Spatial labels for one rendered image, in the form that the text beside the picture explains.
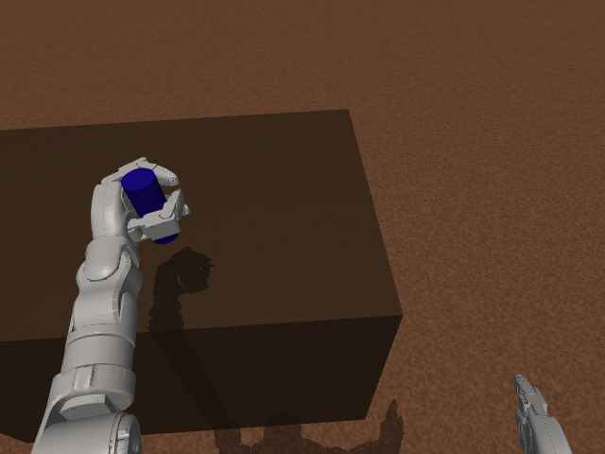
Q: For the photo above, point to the left robot arm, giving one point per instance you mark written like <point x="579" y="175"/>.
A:
<point x="84" y="414"/>

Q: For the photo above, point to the right robot hand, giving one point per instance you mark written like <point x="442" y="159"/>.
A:
<point x="539" y="433"/>

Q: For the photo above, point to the left robot hand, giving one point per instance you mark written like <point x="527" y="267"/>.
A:
<point x="112" y="213"/>

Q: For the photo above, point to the can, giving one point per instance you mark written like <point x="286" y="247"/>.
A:
<point x="145" y="194"/>

